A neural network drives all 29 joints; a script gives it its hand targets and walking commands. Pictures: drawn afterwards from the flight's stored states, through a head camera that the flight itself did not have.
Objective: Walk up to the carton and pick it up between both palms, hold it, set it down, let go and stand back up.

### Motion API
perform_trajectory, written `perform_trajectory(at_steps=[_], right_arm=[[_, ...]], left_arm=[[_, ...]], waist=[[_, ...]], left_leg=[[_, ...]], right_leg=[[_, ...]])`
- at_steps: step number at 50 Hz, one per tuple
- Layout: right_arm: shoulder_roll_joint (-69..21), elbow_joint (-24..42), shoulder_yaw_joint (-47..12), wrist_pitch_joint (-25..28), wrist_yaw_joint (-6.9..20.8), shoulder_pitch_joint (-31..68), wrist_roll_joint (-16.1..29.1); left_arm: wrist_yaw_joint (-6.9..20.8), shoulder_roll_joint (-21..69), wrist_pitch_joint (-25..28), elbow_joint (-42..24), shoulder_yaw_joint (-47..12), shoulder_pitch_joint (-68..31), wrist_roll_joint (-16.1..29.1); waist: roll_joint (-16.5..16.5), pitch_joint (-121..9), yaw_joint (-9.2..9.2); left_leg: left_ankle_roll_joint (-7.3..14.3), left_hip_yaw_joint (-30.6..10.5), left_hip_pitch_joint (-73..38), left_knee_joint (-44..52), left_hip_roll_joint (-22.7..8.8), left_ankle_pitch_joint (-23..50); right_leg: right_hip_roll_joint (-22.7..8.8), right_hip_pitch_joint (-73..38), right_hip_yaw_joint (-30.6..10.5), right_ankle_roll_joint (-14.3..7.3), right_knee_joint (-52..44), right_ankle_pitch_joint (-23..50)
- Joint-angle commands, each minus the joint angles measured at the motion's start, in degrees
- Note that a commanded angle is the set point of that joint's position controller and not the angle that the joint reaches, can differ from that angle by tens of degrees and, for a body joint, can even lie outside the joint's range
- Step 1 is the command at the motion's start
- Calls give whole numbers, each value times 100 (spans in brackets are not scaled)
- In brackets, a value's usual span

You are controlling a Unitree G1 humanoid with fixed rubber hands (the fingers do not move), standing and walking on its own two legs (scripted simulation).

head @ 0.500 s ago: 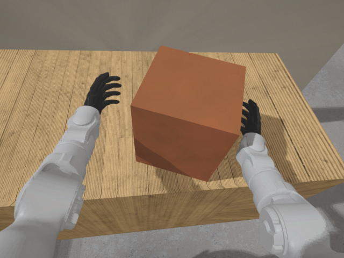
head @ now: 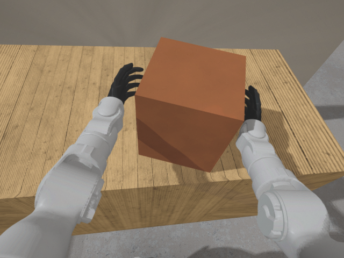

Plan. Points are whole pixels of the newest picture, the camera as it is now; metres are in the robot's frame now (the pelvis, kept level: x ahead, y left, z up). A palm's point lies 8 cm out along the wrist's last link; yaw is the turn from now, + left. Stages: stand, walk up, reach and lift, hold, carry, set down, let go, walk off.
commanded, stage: reach and lift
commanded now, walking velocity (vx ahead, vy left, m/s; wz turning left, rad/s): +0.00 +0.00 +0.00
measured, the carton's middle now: (187, 109) +0.49 -0.04 +0.03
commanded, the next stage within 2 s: none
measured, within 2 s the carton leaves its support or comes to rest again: leaves its support in 1.32 s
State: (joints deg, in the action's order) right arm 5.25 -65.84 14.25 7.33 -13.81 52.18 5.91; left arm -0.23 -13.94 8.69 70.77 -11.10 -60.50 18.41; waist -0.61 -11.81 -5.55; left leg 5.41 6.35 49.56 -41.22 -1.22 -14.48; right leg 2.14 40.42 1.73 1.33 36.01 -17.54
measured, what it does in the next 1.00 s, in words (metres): stands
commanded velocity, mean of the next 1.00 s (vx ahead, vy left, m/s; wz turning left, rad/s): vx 0.00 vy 0.00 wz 0.00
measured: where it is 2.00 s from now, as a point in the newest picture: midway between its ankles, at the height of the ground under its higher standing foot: outside the picture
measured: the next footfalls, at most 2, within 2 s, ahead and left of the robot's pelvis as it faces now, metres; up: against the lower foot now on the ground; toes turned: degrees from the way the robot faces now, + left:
none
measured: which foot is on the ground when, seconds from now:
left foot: down 0.00-1.00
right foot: down 0.00-1.00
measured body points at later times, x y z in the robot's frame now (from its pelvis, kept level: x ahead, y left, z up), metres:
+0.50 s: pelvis +0.01 -0.01 +0.00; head +0.11 +0.04 +0.44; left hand +0.50 +0.12 +0.08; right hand +0.45 -0.19 +0.07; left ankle +0.05 +0.04 -0.71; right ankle -0.02 -0.15 -0.71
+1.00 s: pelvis +0.01 +0.00 +0.00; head +0.10 +0.04 +0.44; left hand +0.50 +0.12 +0.08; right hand +0.45 -0.18 +0.07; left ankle +0.05 +0.04 -0.71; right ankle -0.02 -0.15 -0.71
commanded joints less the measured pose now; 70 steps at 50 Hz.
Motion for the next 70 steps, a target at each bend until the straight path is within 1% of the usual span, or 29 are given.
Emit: perform_trajectory(at_steps=[1, 4, 8, 11, 12, 14, 16, 17, 20, 22, 23, 24, 26, 27, 29, 31, 35, 38, 39, 41, 44, 45, 49, 54, 56, 58, 63, 67, 70], right_arm=[[288, 695, 456, 117, 60, 3552, -404], [99, 780, 372, 104, 17, 3512, -363], [-138, 748, 380, 120, -50, 3441, -427], [-332, 861, 409, 173, -51, 3364, -498], [-367, 882, 490, 201, -57, 3429, -525], [-494, 902, 502, 243, -28, 3324, -648], [-658, 950, 604, 364, 9, 3282, -779], [-688, 921, 689, 425, 80, 3291, -875], [-1013, 914, 818, 603, 221, 3294, -1201], [-1386, 926, 882, 718, 352, 3226, -1469], [-1704, 953, 947, 802, 465, 3299, -1674], [-2225, 995, 872, 859, 599, 3351, -1855], [-3472, 890, 950, 993, 991, 3541, -2473], [-3787, 698, 989, 1064, 1119, 3499, -2691], [-3922, 531, 1021, 1213, 1288, 3351, -2855], [-3949, 400, 945, 1325, 1384, 3141, -2914], [-3781, 204, 997, 1375, 1428, 3047, -2896], [-3800, 260, 932, 1415, 1418, 3076, -2843], [-3708, 274, 961, 1440, 1416, 3091, -2811], [-3740, 207, 912, 1424, 1416, 3085, -2769], [-3698, 258, 868, 1454, 1421, 3101, -2730], [-3679, 205, 918, 1479, 1413, 3099, -2731], [-3724, 155, 895, 1502, 1389, 3092, -2727], [-3750, 221, 826, 1626, 1366, 3177, -2714], [-3791, 151, 853, 1667, 1346, 3129, -2709], [-3828, 216, 768, 1687, 1341, 3143, -2711], [-3828, 85, 715, 1954, 1301, 3195, -2739], [-3834, 4, 599, 2160, 1305, 3236, -2769], [-3801, -100, 576, 2388, 1295, 3216, -2834]], left_arm=[[-70, -395, 134, -147, 321, -3762, -713], [-66, -443, 135, -204, 547, -3809, -816], [-13, -281, 142, -253, 694, -3756, -952], [41, -197, 181, -313, 808, -3751, -1083], [45, -142, 176, -339, 840, -3785, -1137], [67, -109, 197, -421, 996, -3771, -1297], [133, 78, 232, -491, 1110, -3719, -1458], [172, 156, 263, -532, 1201, -3756, -1591], [279, 418, 348, -524, 1527, -3778, -1978], [358, 773, 427, -515, 1700, -3730, -2261], [430, 1153, 475, -442, 1729, -3789, -2404], [551, 1557, 526, -354, 1804, -3820, -2593], [884, 2759, 598, 16, 1868, -3903, -3015], [977, 3099, 634, 311, 1848, -3780, -3145], [962, 3291, 739, 480, 1839, -3691, -3229], [895, 3388, 820, 541, 1759, -3544, -3225], [828, 3211, 862, 748, 1817, -3499, -3256], [825, 3318, 888, 772, 1725, -3454, -3199], [806, 3320, 910, 683, 1601, -3500, -3131], [811, 3283, 905, 726, 1666, -3463, -3166], [802, 3329, 883, 713, 1606, -3440, -3133], [794, 3383, 876, 664, 1551, -3424, -3123], [808, 3397, 890, 711, 1591, -3409, -3149], [782, 3492, 942, 617, 1539, -3456, -3132], [779, 3512, 974, 589, 1481, -3458, -3125], [785, 3484, 978, 657, 1569, -3375, -3190], [748, 3696, 1175, 444, 1272, -3553, -3051], [708, 3653, 1321, 474, 1313, -3615, -3135], [643, 3787, 1490, 350, 1153, -3731, -3148]], waist=[[-684, -4389, -736], [-587, -4445, -601], [-467, -4534, -619], [-507, -4691, -582], [-534, -4651, -623], [-502, -4710, -532], [-572, -4801, -526], [-570, -4799, -557], [-559, -4732, -420], [-528, -4749, -406], [-539, -4721, -434], [-510, -4635, -381], [-495, -4507, -479], [-492, -4390, -521], [-711, -4447, -483], [-778, -4407, -439], [-770, -4061, -432], [-694, -3977, -476], [-811, -4047, -548], [-740, -3943, -475], [-753, -3912, -472], [-788, -3950, -524], [-734, -3882, -489], [-779, -4107, -408], [-757, -4112, -465], [-684, -4116, -314], [-829, -4514, -402], [-818, -4531, -199], [-904, -4721, -269]], left_leg=[[-974, -1612, -4289, 133, -550, 1431], [-894, -1397, -4262, -20, -455, 1741], [-852, -1194, -4262, -126, -367, 2183], [-860, -1160, -4346, -186, -350, 2440], [-861, -1148, -4369, -205, -342, 2480], [-866, -1114, -4481, -198, -349, 2602], [-900, -1103, -4602, -247, -353, 2872], [-920, -1098, -4711, -275, -345, 3030], [-919, -1007, -4812, -274, -330, 3208], [-912, -964, -4950, -236, -324, 3248], [-926, -993, -5006, -220, -324, 3249], [-910, -905, -5031, -212, -300, 3271], [-924, -889, -5190, -125, -322, 3327], [-952, -937, -5291, -126, -371, 3403], [-1028, -968, -5549, -206, -442, 3632], [-1066, -1028, -5752, -254, -495, 3863], [-1026, -1170, -5738, -109, -517, 3426], [-1012, -1200, -5665, -21, -503, 3188], [-1048, -1238, -5698, 17, -528, 3117], [-1010, -1258, -5664, 43, -517, 3109], [-1046, -1330, -5720, 90, -541, 3112], [-1055, -1346, -5740, 69, -532, 3157], [-1039, -1337, -5681, 116, -540, 3172], [-1074, -1311, -5756, 48, -524, 3389], [-1081, -1357, -5773, 51, -524, 3402], [-1049, -1309, -5709, 97, -519, 3397], [-1121, -1358, -6032, 14, -571, 4053], [-1085, -1261, -5946, 96, -564, 4098], [-1139, -1275, -6066, 172, -600, 4202]], right_leg=[[46, 1220, 250, -5, -117, 1181], [11, 1125, 168, -25, -152, 1265], [7, 899, 148, -40, -257, 1534], [17, 807, 153, -30, -275, 1706], [19, 826, 176, -30, -271, 1755], [18, 715, 173, 5, -307, 1800], [18, 657, 196, 3, -313, 1986], [24, 651, 240, -3, -318, 2044], [9, 486, 251, 5, -420, 2022], [8, 385, 269, 7, -504, 2045], [13, 373, 292, -13, -508, 2030], [-5, 232, 281, -14, -571, 2069], [-6, 136, 341, -42, -643, 2054], [4, 91, 353, -74, -648, 2078], [89, 100, 380, -133, -597, 2091], [169, 159, 407, -157, -581, 2066], [186, 174, 377, -189, -655, 1791], [197, 185, 388, -172, -675, 1797], [214, 192, 406, -179, -673, 1795], [194, 156, 388, -162, -662, 1774], [210, 230, 405, -160, -658, 1775], [213, 282, 413, -155, -667, 1755], [205, 214, 418, -136, -682, 1793], [228, 335, 432, -160, -714, 1826], [216, 376, 434, -138, -708, 1843], [217, 221, 419, -136, -726, 1887], [256, 281, 483, -153, -713, 2084], [261, 148, 478, -149, -744, 2090], [276, 169, 528, -142, -773, 2143]])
